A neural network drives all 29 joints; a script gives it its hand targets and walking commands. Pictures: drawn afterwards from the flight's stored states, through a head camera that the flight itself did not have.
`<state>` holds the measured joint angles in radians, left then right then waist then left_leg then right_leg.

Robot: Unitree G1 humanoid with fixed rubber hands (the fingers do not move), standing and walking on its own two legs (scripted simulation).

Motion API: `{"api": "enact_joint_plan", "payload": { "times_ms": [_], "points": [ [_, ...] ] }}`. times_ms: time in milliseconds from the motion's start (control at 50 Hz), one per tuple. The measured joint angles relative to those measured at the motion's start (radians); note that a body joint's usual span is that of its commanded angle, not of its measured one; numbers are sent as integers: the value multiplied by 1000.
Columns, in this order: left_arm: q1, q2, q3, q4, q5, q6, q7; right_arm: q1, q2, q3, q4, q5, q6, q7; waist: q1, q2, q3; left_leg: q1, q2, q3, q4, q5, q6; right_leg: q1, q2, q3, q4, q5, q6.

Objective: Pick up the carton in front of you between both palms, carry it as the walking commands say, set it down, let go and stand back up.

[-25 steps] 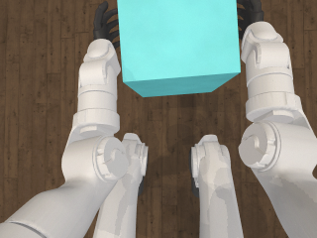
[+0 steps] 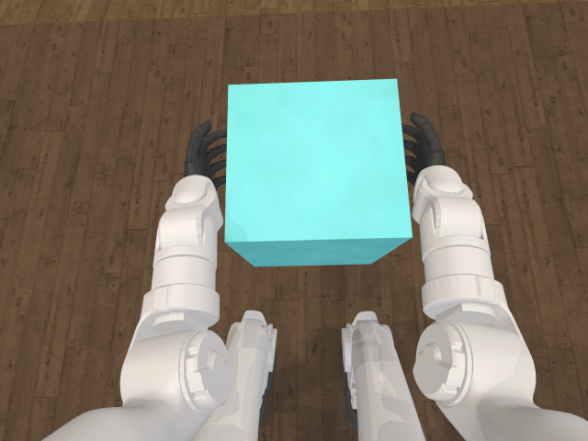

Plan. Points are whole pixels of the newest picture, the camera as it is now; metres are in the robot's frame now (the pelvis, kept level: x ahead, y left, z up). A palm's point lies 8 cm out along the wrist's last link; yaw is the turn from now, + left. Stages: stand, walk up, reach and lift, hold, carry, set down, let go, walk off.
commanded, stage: reach and lift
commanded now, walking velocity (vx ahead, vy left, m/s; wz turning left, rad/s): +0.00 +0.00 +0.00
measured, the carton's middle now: (312, 190) +0.46 +0.00 -0.11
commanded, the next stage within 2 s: hold in 1.86 s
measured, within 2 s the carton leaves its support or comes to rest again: neither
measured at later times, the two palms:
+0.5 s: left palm (140, 164) +0.39 +0.15 +0.12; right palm (481, 162) +0.40 -0.15 +0.11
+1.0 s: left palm (48, 145) +0.36 +0.15 +0.22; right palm (572, 152) +0.35 -0.15 +0.22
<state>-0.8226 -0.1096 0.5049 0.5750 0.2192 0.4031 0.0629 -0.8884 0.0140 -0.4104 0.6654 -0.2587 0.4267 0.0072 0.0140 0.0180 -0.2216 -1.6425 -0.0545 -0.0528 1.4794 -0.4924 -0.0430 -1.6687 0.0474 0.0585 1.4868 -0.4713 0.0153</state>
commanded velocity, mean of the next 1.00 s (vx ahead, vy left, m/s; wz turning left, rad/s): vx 0.00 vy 0.00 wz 0.00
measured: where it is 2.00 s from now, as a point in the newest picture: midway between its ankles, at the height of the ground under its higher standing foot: (306, 398)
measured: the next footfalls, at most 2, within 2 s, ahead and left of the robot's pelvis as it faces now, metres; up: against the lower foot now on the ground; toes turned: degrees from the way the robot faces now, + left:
none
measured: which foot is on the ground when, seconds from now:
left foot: down 0.00-1.00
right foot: down 0.00-1.00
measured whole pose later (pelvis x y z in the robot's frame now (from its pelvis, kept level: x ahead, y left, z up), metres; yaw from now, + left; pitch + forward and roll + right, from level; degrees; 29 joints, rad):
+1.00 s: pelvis +0.06 +0.01 +0.19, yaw -1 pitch -4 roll +0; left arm -0.32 -0.17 0.31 0.42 0.30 0.60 -0.01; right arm -0.32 0.17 -0.31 0.41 -0.31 0.62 0.02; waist 0.00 0.00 -0.02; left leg -0.19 -0.02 -0.07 0.48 -0.24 -0.01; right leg -0.20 0.02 0.07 0.47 -0.22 0.01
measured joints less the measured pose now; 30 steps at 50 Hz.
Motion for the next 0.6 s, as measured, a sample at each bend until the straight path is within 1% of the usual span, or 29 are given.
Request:
{"api": "enact_joint_plan", "payload": {
  "times_ms": [140, 300, 600],
  "points": [
    [92, -13, -22, 4, 9, -18, -12, 104, 39, -5, -18, -12, -20, -1, -5, -1, -1, 184, 2, -11, -136, 26, 6, 190, -7, -6, -140, 22, -3],
    [201, -34, -59, -21, 15, -23, -19, 230, 68, 12, -63, -2, -28, 0, -11, -1, 21, 411, 7, -15, -300, 59, 16, 422, -12, -5, -310, 56, -3],
    [434, -67, -140, -98, 21, 8, -31, 474, 116, 71, -156, 4, -1, 2, -16, -2, 85, 940, 21, -14, -684, 153, 33, 955, -21, 6, -701, 153, -1]
  ]
}}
